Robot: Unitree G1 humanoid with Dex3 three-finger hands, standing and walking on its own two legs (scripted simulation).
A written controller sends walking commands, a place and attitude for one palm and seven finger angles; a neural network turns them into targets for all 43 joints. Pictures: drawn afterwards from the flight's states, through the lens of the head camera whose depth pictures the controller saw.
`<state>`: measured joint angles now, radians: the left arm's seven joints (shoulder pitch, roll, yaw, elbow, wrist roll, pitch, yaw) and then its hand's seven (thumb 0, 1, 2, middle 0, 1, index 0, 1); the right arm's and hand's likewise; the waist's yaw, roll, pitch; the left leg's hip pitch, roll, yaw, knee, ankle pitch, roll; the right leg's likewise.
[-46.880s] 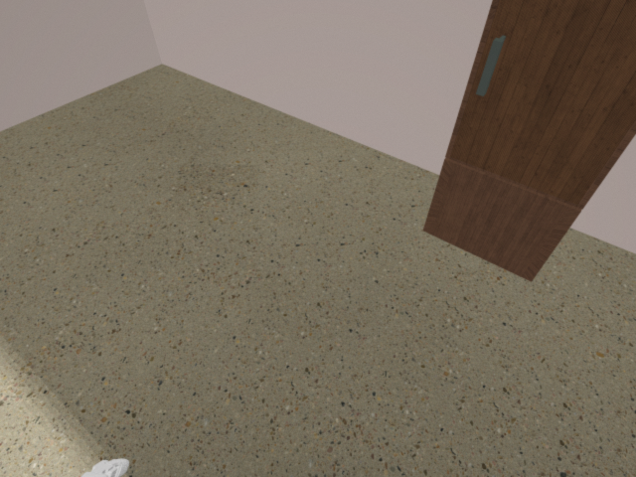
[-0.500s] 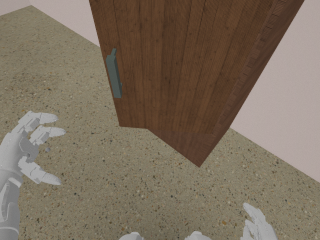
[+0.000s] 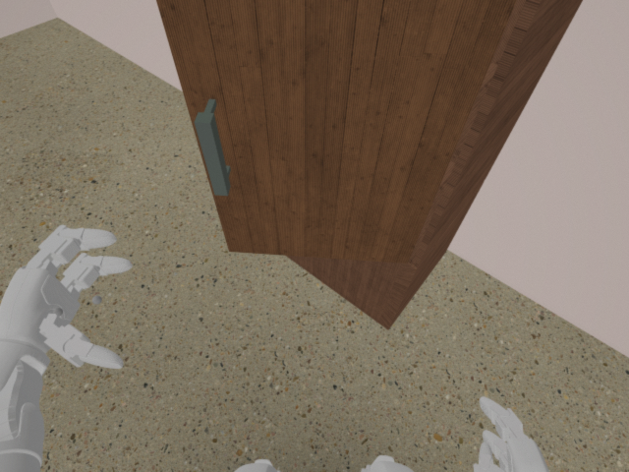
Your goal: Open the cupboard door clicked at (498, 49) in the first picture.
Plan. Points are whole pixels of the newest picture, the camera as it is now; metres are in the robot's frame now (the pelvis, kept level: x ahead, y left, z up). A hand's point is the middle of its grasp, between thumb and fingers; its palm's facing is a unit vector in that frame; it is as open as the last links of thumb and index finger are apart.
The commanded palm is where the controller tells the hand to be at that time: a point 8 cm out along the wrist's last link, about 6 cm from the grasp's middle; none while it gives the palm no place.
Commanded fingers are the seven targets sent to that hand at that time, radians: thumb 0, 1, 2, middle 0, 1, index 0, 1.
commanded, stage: move the hooked fingers beside the handle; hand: left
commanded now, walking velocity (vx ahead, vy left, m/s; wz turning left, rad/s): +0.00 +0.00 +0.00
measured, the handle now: (217, 149) +0.58 +0.20 +0.05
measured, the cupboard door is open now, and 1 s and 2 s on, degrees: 36 36 36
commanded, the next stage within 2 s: none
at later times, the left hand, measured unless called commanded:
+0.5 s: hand (121, 257) +0.35 +0.26 +0.07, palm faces -0.02 -1.00 -0.01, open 14.0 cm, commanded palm +0.32 +0.32 +0.06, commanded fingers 0.00 -0.50 0.30 -0.30 -1.20 -0.30 -1.20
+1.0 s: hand (141, 215) +0.42 +0.26 +0.06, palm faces -0.02 -1.00 +0.00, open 14.0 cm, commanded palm +0.40 +0.31 +0.06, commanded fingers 0.00 -0.50 0.30 -0.30 -1.20 -0.30 -1.20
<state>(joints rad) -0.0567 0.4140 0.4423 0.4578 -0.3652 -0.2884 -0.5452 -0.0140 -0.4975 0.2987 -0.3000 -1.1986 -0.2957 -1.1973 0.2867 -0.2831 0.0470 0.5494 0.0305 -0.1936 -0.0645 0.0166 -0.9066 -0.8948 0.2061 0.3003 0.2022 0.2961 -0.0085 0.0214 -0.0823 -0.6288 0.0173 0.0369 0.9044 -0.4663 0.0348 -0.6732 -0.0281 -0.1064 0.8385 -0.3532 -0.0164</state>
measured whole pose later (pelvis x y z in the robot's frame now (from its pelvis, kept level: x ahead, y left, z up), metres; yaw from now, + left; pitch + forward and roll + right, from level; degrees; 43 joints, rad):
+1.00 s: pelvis +0.00 +0.00 -0.01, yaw -1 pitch +17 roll -2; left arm -0.59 0.55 0.49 0.98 -0.23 -0.36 -0.52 -0.01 -0.50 0.30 -0.30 -1.20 -0.30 -1.20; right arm 0.35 -0.29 0.04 0.59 0.02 -0.05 -0.05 0.01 -0.91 -0.89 0.21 0.30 0.20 0.30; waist -0.09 0.00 -0.09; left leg -0.78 0.03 0.05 0.97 -0.48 0.04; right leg -0.83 -0.02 -0.09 0.88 -0.35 -0.01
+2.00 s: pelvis +0.02 +0.01 -0.02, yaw -3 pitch +25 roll -4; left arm -0.91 0.74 0.54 1.20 -0.10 -0.35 -0.46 -0.01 -0.50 0.30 -0.30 -1.20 -0.30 -1.20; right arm 0.43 -0.29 0.06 0.58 -0.02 0.12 -0.01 0.01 -0.91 -0.89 0.21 0.30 0.20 0.30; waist -0.20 0.02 -0.08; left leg -0.95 0.06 0.04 1.03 -0.52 0.05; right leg -0.98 0.01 -0.10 0.90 -0.36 -0.01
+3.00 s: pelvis +0.01 +0.01 -0.02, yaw -3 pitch +23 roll -4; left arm -0.89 0.64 0.48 1.17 -0.11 -0.37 -0.39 -0.01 -0.50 0.30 -0.30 -1.20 -0.30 -1.20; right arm 0.41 -0.28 0.06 0.57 -0.01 0.11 -0.01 0.01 -0.91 -0.89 0.21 0.30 0.20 0.30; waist -0.19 0.02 -0.10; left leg -0.93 0.05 0.04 1.04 -0.52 0.05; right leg -0.96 0.01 -0.09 0.91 -0.36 0.00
